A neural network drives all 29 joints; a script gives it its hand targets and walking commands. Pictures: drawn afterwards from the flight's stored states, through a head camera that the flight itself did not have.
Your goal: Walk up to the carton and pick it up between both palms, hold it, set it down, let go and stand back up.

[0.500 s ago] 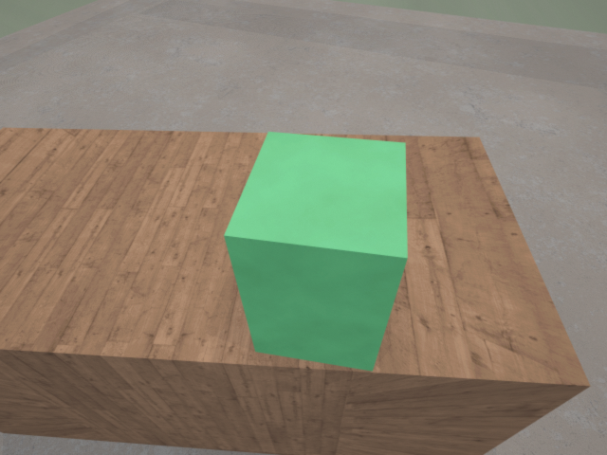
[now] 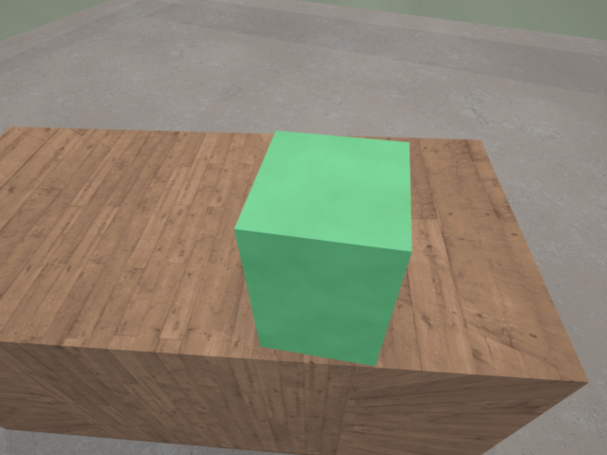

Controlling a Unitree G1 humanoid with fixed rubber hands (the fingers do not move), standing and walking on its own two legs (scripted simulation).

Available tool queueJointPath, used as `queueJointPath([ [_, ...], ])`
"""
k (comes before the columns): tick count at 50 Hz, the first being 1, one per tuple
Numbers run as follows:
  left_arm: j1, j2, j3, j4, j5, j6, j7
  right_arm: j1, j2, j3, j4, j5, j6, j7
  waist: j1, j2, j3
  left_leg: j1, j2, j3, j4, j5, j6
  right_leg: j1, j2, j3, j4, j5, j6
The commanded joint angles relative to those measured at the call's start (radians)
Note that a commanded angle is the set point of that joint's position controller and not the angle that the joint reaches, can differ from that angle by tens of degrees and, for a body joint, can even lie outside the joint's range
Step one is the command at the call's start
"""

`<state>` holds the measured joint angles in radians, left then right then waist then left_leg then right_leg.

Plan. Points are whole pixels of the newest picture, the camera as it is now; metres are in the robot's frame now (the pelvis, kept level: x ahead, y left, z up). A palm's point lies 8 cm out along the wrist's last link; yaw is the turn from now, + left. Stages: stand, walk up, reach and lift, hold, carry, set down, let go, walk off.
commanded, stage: stand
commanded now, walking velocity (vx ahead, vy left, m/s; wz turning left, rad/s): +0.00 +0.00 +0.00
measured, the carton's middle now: (327, 253) +0.42 -0.02 +0.03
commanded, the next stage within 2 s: walk up in 0.24 s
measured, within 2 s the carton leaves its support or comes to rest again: neither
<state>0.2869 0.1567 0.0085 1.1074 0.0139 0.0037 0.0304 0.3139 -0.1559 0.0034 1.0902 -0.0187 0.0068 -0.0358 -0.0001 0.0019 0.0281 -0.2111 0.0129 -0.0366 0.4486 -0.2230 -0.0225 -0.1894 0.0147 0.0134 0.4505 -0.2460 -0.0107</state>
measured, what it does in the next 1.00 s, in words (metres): steps on the spot: left foot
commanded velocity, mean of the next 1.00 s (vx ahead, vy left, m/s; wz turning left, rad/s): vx -0.03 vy -0.04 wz -0.15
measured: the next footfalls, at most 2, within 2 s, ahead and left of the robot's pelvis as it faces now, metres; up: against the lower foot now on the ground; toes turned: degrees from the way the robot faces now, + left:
left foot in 0.72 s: -0.01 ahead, +0.17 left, +0.00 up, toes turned -3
right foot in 1.16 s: -0.04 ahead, -0.13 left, +0.00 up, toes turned -14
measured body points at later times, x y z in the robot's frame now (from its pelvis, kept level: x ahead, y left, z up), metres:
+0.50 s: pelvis +0.00 +0.00 +0.00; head +0.04 -0.01 +0.45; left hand -0.01 +0.22 -0.16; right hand -0.02 -0.24 -0.16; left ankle +0.01 +0.13 -0.73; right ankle +0.00 -0.11 -0.74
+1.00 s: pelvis -0.03 +0.03 +0.01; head +0.02 +0.08 +0.45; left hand +0.06 +0.29 -0.16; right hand -0.03 -0.24 -0.11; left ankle -0.05 +0.17 -0.74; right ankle -0.09 -0.12 -0.63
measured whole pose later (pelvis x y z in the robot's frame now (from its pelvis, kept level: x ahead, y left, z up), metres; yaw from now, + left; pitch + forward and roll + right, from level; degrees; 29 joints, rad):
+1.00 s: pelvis -0.03 +0.03 +0.01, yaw -9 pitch +2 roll -5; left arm 0.21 0.26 0.10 0.99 0.03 0.08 0.01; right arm 0.27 -0.21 -0.04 0.97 -0.04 -0.01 -0.06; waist 0.00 -0.02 0.03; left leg -0.19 0.15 0.06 0.43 -0.28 -0.04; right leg -0.52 0.03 0.02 1.15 -0.32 0.08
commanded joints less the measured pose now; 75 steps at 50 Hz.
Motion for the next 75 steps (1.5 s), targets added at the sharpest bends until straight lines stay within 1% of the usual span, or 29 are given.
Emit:
queueJointPath([
  [1, 0.037, 0.063, 0.011, -0.009, -0.007, -0.001, 0.004, 0.059, -0.084, -0.014, -0.003, 0.008, -0.006, -0.003, -0.001, -0.022, 0.029, 0.003, 0.06, -0.07, -0.1, 0.003, 0.047, -0.084, -0.058, 0.077, -0.1, -0.015, -0.035],
  [3, 0.084, 0.063, 0.005, 0.005, 0.002, -0.009, 0.003, 0.07, -0.104, -0.017, 0.024, 0.003, -0.005, -0.008, 0.007, 0.088, 0.029, 0.008, 0.065, -0.079, -0.098, -0.032, 0.046, -0.068, -0.055, 0.061, -0.075, 0.018, -0.023],
  [5, 0.016, 0.112, 0.021, -0.013, 0.001, -0.011, 0.005, 0.049, -0.088, -0.013, 0.015, 0.003, -0.009, -0.002, -0.004, 0.005, 0.074, -0.067, 0.067, -0.083, -0.107, 0.005, 0.047, -0.035, -0.066, 0.07, -0.081, 0.078, -0.037],
  [21, 0.092, 0.04, -0.007, 0.046, 0.007, -0.024, 0.007, 0.086, -0.055, -0.007, 0.048, 0.006, -0.01, -0.008, -0.008, -0.024, 0.044, 0.006, 0.048, -0.04, -0.055, 0.104, 0.023, -0.032, -0.092, 0.091, -0.138, 0.061, -0.035],
  [22, 0.017, 0.138, 0.034, -0.001, -0.015, -0.013, 0.021, 0.0, -0.159, -0.058, 0.002, 0.019, -0.004, -0.027, -0.023, -0.097, 0.148, -0.02, 0.096, -0.01, 0.103, 0.4, 0.007, -0.101, -0.119, 0.078, 0.002, 0.612, -0.013],
  [24, 0.098, 0.206, 0.058, -0.055, 0.004, -0.033, 0.008, 0.05, -0.166, -0.091, 0.033, 0.016, 0.041, -0.048, 0.046, -0.078, -0.026, -0.103, -0.011, 0.098, 0.339, -0.042, -0.031, 0.03, -0.322, 0.339, -0.012, 0.872, -0.073],
  [26, 0.079, 0.251, 0.096, -0.076, 0.023, -0.017, 0.008, 0.048, -0.108, -0.089, 0.027, -0.004, 0.068, -0.039, 0.042, -0.106, -0.075, -0.22, -0.003, 0.004, 0.624, -0.282, -0.054, 0.02, -0.44, 0.453, -0.108, 0.589, -0.181],
  [30, -0.062, 0.119, 0.063, -0.077, 0.023, 0.016, 0.025, -0.07, -0.04, -0.065, -0.06, 0.01, 0.035, -0.004, -0.04, -0.213, 0.0, -0.15, 0.03, 0.027, 0.472, -0.186, -0.03, -0.167, -0.135, 0.162, -0.132, 0.061, -0.087],
  [32, -0.045, 0.135, 0.061, -0.075, 0.025, 0.026, 0.027, -0.09, -0.094, -0.078, -0.086, 0.001, 0.015, -0.008, -0.007, -0.211, -0.017, -0.089, -0.017, 0.129, 0.273, -0.229, -0.038, -0.107, -0.079, 0.173, -0.091, 0.095, -0.099],
  [35, 0.002, 0.207, 0.094, -0.068, 0.011, 0.044, 0.017, 0.074, -0.138, -0.08, -0.078, 0.008, -0.014, -0.044, -0.055, -0.148, -0.026, 0.066, 0.049, 0.082, -0.106, 0.035, -0.038, -0.137, -0.023, 0.153, 0.17, 0.237, -0.07],
  [37, 0.106, 0.08, 0.083, -0.074, 0.018, 0.051, 0.008, 0.085, -0.3, -0.107, -0.119, -0.002, -0.019, -0.054, -0.013, 0.195, -0.023, 0.206, 0.462, -0.296, -0.137, 0.419, 0.029, -0.453, 0.064, 0.05, 0.512, -0.297, 0.03],
  [38, 0.1, 0.071, 0.076, -0.126, 0.011, 0.058, 0.012, 0.082, -0.394, -0.127, -0.096, -0.016, -0.012, -0.053, -0.03, 0.412, -0.061, 0.105, 0.58, -0.427, -0.122, 0.491, 0.189, -0.457, 0.043, 0.069, 0.65, -0.376, 0.043],
  [39, -0.023, 0.127, 0.075, -0.148, 0.012, 0.059, 0.004, 0.066, -0.284, -0.101, -0.092, -0.012, -0.01, -0.042, -0.051, 0.353, 0.015, 0.034, 0.513, -0.341, -0.122, 0.525, 0.183, -0.435, -0.006, 0.111, 0.72, -0.326, 0.044],
  [41, -0.003, 0.172, 0.1, -0.121, 0.017, 0.066, -0.018, -0.103, -0.176, -0.058, -0.141, -0.008, -0.005, -0.044, 0.051, 0.075, 0.065, 0.057, 0.363, -0.072, -0.081, 0.595, 0.093, -0.47, 0.037, 0.108, 0.81, -0.161, 0.066],
  [46, 0.037, 0.107, 0.089, -0.129, 0.016, 0.07, -0.028, -0.076, -0.232, -0.081, -0.167, -0.032, -0.028, -0.027, 0.059, 0.18, -0.051, 0.051, 0.277, 0.058, -0.078, 0.536, 0.094, -0.365, 0.036, 0.011, 0.799, -0.055, 0.088],
  [47, -0.049, 0.129, 0.096, -0.144, 0.021, 0.068, -0.025, -0.019, -0.246, -0.093, -0.163, -0.02, -0.031, -0.03, -0.007, 0.153, -0.041, 0.092, 0.299, 0.038, -0.072, 0.596, 0.104, -0.383, 0.02, -0.011, 0.734, -0.064, 0.09],
  [51, -0.101, 0.098, 0.085, -0.176, 0.013, 0.067, -0.021, 0.098, -0.2, -0.074, -0.114, -0.022, -0.03, -0.033, -0.056, 0.261, -0.057, 0.275, 0.312, 0.02, -0.034, 0.74, 0.138, -0.402, -0.003, -0.039, 0.474, -0.134, 0.102],
  [53, -0.117, 0.093, 0.067, -0.214, 0.015, 0.045, -0.033, 0.043, -0.164, -0.057, -0.117, -0.022, -0.022, -0.021, -0.04, 0.391, -0.121, 0.2, 0.261, 0.062, -0.03, 0.396, 0.149, -0.188, -0.046, -0.029, 0.213, -0.185, 0.07],
  [56, 0.047, 0.133, 0.076, -0.117, 0.015, 0.019, -0.027, 0.081, -0.212, -0.067, -0.1, -0.013, 0.001, -0.011, 0.003, 0.082, -0.124, -0.115, 0.162, 0.129, 0.122, -0.24, 0.133, 0.243, 0.01, -0.139, -0.085, -0.056, 0.062],
  [57, 0.083, 0.209, 0.081, -0.112, 0.023, 0.003, -0.018, 0.052, -0.17, -0.048, -0.103, 0.0, 0.006, -0.012, 0.052, -0.198, 0.0, -0.221, 0.135, 0.116, 0.239, -0.213, 0.092, 0.235, -0.136, 0.025, -0.16, 0.202, 0.055],
  [58, 0.146, 0.206, 0.064, -0.113, 0.038, -0.016, -0.008, 0.064, -0.136, -0.042, -0.116, 0.009, 0.006, -0.004, 0.05, -0.345, 0.025, -0.348, 0.073, 0.126, 0.413, -0.453, 0.036, 0.256, -0.393, 0.296, -0.192, 0.483, 0.0],
  [59, 0.213, 0.238, 0.051, -0.092, 0.028, -0.021, -0.011, 0.03, -0.099, -0.037, -0.125, 0.008, 0.019, -0.007, 0.084, -0.32, 0.028, -0.266, 0.069, 0.071, 0.409, -0.455, 0.032, 0.077, -0.439, 0.311, -0.274, 0.365, -0.07],
  [60, 0.163, 0.172, 0.031, -0.086, 0.021, -0.027, -0.007, 0.037, -0.153, -0.06, -0.087, 0.013, 0.036, -0.005, 0.053, -0.158, 0.11, -0.217, 0.077, 0.008, 0.438, -0.385, 0.028, -0.003, -0.437, 0.289, -0.191, 0.717, -0.059],
  [61, 0.079, 0.129, 0.013, -0.086, 0.003, -0.032, -0.009, 0.052, -0.052, -0.04, -0.097, 0.013, 0.032, 0.004, 0.006, -0.274, 0.12, -0.206, 0.102, -0.011, 0.423, -0.33, 0.039, -0.011, -0.389, 0.178, -0.158, 0.772, -0.106],
  [62, -0.023, 0.098, 0.006, -0.114, 0.01, -0.032, -0.009, 0.107, -0.039, -0.034, -0.053, 0.021, 0.027, 0.014, -0.025, -0.223, 0.093, -0.141, 0.097, 0.012, 0.424, -0.242, 0.028, -0.049, -0.296, 0.07, -0.169, 0.642, -0.09],
  [64, 0.0, 0.185, 0.029, -0.148, 0.022, -0.033, -0.002, 0.079, -0.174, -0.078, -0.034, 0.006, 0.053, 0.018, 0.025, -0.092, 0.055, -0.174, 0.06, 0.027, 0.538, -0.172, -0.002, -0.043, -0.353, 0.179, -0.157, 0.561, -0.09],
  [66, -0.028, 0.237, 0.044, -0.142, 0.014, -0.024, 0.014, 0.066, -0.177, -0.078, -0.055, -0.009, 0.066, 0.035, -0.018, 0.025, 0.009, -0.251, 0.052, -0.002, 0.568, -0.113, -0.009, 0.011, -0.371, 0.155, -0.193, 0.247, -0.096],
  [68, 0.002, 0.219, 0.046, -0.128, 0.007, -0.026, 0.017, 0.044, -0.107, -0.067, -0.066, -0.02, 0.065, 0.035, 0.017, -0.154, 0.032, -0.245, 0.068, -0.004, 0.527, -0.08, -0.03, -0.027, -0.345, 0.165, -0.232, 0.107, -0.094],
  [75, 0.039, 0.157, 0.042, -0.069, 0.025, -0.023, 0.011, -0.006, -0.062, -0.062, -0.09, 0.01, 0.052, 0.035, 0.052, -0.332, 0.039, -0.194, 0.064, 0.116, 0.252, -0.096, -0.073, -0.022, -0.266, 0.012, -0.182, 0.14, -0.076],
])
